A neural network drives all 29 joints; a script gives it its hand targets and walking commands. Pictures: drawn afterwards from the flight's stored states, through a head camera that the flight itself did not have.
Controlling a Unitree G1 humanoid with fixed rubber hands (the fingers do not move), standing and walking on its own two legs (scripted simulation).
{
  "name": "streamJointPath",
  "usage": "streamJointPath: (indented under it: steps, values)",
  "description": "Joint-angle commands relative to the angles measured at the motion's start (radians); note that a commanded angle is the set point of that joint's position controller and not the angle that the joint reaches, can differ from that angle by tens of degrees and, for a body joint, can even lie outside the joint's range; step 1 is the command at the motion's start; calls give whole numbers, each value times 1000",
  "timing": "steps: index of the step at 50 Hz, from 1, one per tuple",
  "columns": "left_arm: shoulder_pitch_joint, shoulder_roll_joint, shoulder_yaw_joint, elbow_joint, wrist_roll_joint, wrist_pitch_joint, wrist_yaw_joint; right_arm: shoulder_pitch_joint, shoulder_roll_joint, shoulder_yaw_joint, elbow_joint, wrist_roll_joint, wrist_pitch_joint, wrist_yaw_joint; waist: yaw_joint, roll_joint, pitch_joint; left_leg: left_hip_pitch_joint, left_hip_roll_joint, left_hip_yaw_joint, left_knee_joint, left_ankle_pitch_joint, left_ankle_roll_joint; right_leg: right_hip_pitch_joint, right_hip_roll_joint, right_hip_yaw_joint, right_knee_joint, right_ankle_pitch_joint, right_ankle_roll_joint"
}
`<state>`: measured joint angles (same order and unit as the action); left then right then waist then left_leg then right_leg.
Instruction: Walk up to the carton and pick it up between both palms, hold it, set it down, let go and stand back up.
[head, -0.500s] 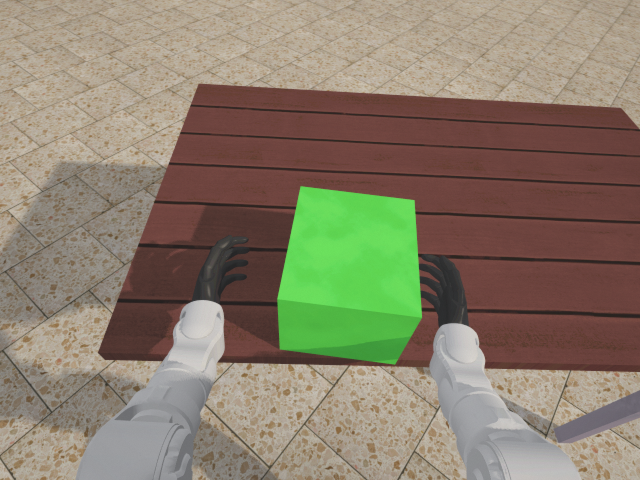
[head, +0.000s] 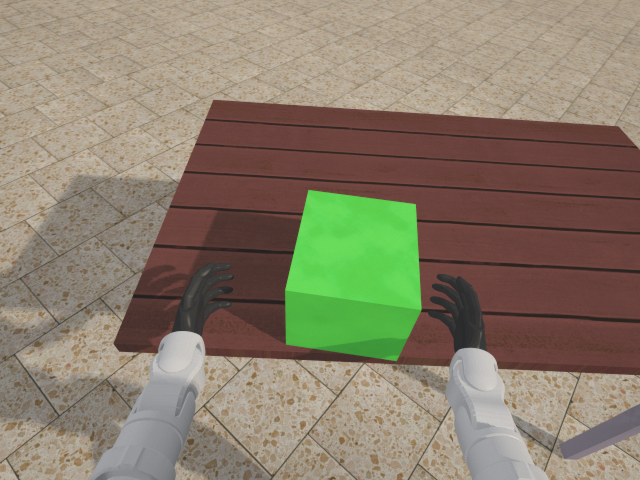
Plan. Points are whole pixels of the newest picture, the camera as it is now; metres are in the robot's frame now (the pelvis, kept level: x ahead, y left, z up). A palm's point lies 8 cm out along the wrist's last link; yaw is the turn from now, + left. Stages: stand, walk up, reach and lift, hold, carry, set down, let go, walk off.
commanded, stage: set down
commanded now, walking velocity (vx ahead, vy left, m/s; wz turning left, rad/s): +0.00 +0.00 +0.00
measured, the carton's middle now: (351, 273) +0.41 -0.05 +0.00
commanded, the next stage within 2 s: none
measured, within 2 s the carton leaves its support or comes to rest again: neither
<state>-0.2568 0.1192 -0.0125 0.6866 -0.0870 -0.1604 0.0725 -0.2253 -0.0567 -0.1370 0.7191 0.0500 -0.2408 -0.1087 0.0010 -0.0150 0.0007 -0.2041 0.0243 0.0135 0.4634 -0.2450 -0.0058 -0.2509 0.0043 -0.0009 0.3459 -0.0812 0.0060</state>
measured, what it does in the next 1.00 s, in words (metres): stands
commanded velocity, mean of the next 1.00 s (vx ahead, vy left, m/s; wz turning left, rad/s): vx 0.00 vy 0.00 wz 0.00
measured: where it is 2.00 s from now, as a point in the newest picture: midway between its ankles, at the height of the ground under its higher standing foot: outside the picture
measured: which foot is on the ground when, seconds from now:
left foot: down 0.00-1.00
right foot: down 0.00-1.00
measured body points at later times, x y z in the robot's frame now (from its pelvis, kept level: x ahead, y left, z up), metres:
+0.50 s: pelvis +0.01 +0.00 +0.00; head -0.02 +0.01 +0.45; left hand +0.23 +0.20 +0.03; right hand +0.22 -0.22 +0.04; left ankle +0.00 +0.12 -0.74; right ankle +0.07 -0.13 -0.74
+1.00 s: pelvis +0.02 +0.00 +0.00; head +0.02 +0.01 +0.45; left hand +0.22 +0.20 +0.00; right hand +0.22 -0.22 +0.01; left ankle +0.00 +0.12 -0.74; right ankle +0.07 -0.13 -0.74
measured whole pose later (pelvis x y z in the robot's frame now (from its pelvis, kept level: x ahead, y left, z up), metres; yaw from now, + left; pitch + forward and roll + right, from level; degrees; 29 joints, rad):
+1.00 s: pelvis +0.02 +0.00 +0.00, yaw +0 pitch -6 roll -1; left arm 0.28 0.21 -0.06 0.02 -0.16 0.13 0.04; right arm 0.36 -0.06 -0.12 0.04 0.05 0.05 -0.05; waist 0.05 -0.01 0.10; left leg -0.03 0.02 0.01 0.40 -0.26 -0.01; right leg -0.11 0.00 0.00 0.35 -0.13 0.01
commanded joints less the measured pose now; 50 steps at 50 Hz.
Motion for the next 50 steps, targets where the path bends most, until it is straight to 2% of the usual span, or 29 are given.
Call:
streamJointPath:
  steps: [1, 2, 3, 4, 5, 8, 12, 14, 16, 17, 19, 20, 21, 24, 27, 28, 30, 31, 32, 33, 34, 35, 37, 42, 43, 44, 48, 49, 50]
  values:
    - [-143, 110, -5, -377, -57, -6, -2, -127, -73, 95, -301, 119, 8, 4, 22, 83, -283, -73, -18, 2, -164, 60, -31, 329, 28, 3, 6, -38, -40]
    - [-167, 116, -10, -363, -68, 14, -7, -149, -77, 92, -298, 115, 27, 2, 10, 81, -256, -87, -16, 0, -170, 27, -29, 312, 27, 4, 4, -61, -42]
    - [-87, 115, -6, -396, -62, 28, -7, -84, -77, 102, -333, 120, 35, 4, 26, 74, -242, -74, -15, 0, -179, 28, -27, 325, 29, 7, 0, -65, -44]
    - [-39, 105, -19, -434, -65, 44, -10, -26, -80, 97, -362, 118, 43, 4, 14, 66, -223, -66, -16, 2, -185, 49, -28, 334, 32, 6, -6, -45, -42]
    - [-68, 118, -13, -459, -68, 56, -11, -48, -77, 98, -394, 122, 55, 4, 21, 74, -215, -80, -20, 6, -185, 24, -25, 328, 25, 11, -8, -74, -43]
    - [86, 108, -30, -568, -72, 99, -11, 101, -77, 114, -495, 138, 80, 12, 34, 89, -172, -53, -19, 4, -199, 60, -23, 338, 24, 19, -19, -59, -52]
    - [202, 136, -30, -713, -87, 142, -15, 252, -63, 129, -650, 131, 116, 10, 48, 63, -117, -32, -27, 21, -208, 78, -20, 340, 21, 24, -38, -63, -50]
    - [170, 156, -28, -719, -98, 177, -18, 233, -66, 129, -692, 130, 154, 6, 55, 72, -63, -50, -25, 33, -224, 8, -16, 311, 16, 29, -44, -125, -47]
    - [214, 172, -37, -786, -107, 203, -16, 292, -66, 115, -773, 118, 173, 5, 51, 82, -37, -71, -19, 30, -242, -25, -12, 317, 16, 28, -40, -133, -48]
    - [299, 167, -38, -819, -114, 213, -17, 386, -63, 117, -795, 120, 185, 7, 57, 75, -30, -58, -12, 28, -250, -9, -11, 334, 18, 29, -42, -115, -46]
    - [304, 186, -37, -866, -130, 225, -15, 396, -57, 107, -857, 112, 208, 7, 61, 74, -20, -66, -11, 35, -255, -6, -13, 322, 18, 33, -44, -117, -45]
    - [277, 186, -40, -847, -128, 240, -18, 361, -61, 101, -847, 113, 226, 7, 57, 88, -4, -77, -8, 37, -264, -41, -13, 309, 21, 30, -42, -141, -43]
    - [352, 187, -32, -900, -127, 245, -15, 433, -51, 111, -896, 124, 233, 11, 68, 97, 13, -71, -6, 36, -269, -14, -16, 324, 18, 34, -45, -122, -44]
    - [395, 194, -17, -910, -124, 263, -19, 470, -59, 106, -930, 115, 263, 17, 75, 82, 40, -74, -3, 44, -277, -24, -16, 321, 18, 36, -55, -134, -42]
    - [420, 198, -16, -907, -118, 277, -31, 511, -58, 100, -931, 108, 281, 14, 61, 81, 75, -86, 1, 41, -284, -39, -9, 330, 13, 38, -63, -134, -34]
    - [418, 199, -13, -922, -124, 270, -32, 503, -50, 102, -956, 108, 280, 17, 72, 80, 74, -102, 5, 38, -283, -51, -4, 330, 14, 44, -58, -138, -37]
    - [418, 198, -18, -900, -109, 271, -36, 519, -55, 103, -910, 101, 293, 20, 58, 104, 83, -109, 7, 38, -281, -57, -8, 337, 12, 45, -53, -142, -35]
    - [445, 203, -8, -921, -111, 264, -37, 544, -59, 109, -958, 109, 281, 20, 64, 94, 74, -111, 10, 33, -283, -43, -6, 354, 14, 43, -48, -124, -35]
    - [427, 200, -18, -912, -102, 264, -34, 512, -68, 102, -936, 106, 283, 26, 61, 116, 90, -125, 11, 31, -284, -65, -10, 345, 16, 40, -43, -138, -33]
    - [431, 200, -17, -899, -103, 265, -35, 517, -76, 92, -936, 93, 283, 25, 53, 102, 87, -134, 15, 25, -290, -77, -10, 353, 18, 38, -37, -138, -32]
    - [430, 196, -13, -914, -93, 258, -32, 515, -81, 99, -935, 101, 282, 32, 65, 132, 82, -163, 23, 23, -296, -95, -5, 378, 23, 38, -22, -139, -35]
    - [426, 185, -17, -861, -81, 267, -35, 513, -79, 103, -885, 90, 291, 34, 59, 130, 90, -178, 24, 21, -298, -120, -1, 387, 25, 36, -20, -153, -30]
    - [420, 187, -21, -880, -81, 263, -36, 507, -95, 98, -899, 90, 286, 37, 55, 133, 77, -193, 26, 22, -298, -124, -1, 400, 27, 34, -6, -142, -29]
    - [469, 174, -11, -791, -64, 271, -39, 537, -90, 101, -814, 67, 275, 48, 56, 107, 76, -81, -1, 34, -256, -13, -36, 312, 4, 42, -47, -156, -44]
    - [470, 193, -5, -875, -73, 257, -34, 553, -93, 99, -865, 79, 256, 46, 62, 106, 32, -66, -4, 36, -244, 38, -40, 326, 8, 38, -38, -114, -45]
    - [488, 178, -7, -823, -63, 265, -33, 558, -95, 104, -818, 70, 253, 52, 62, 113, 38, -60, -2, 35, -241, 55, -44, 325, 11, 35, -41, -109, -46]
    - [512, 181, -8, -822, -60, 255, -34, 563, -109, 103, -817, 76, 231, 60, 63, 98, 28, -38, -8, 37, -218, 116, -49, 317, 16, 30, -46, -77, -48]
    - [507, 177, -6, -779, -52, 263, -36, 558, -111, 102, -765, 67, 234, 61, 55, 107, 32, -30, -8, 40, -215, 115, -53, 307, 15, 31, -50, -90, -48]
    - [517, 181, -6, -796, -57, 254, -35, 564, -118, 98, -790, 66, 219, 62, 57, 97, 25, -23, -9, 41, -204, 140, -56, 307, 15, 31, -48, -72, -49]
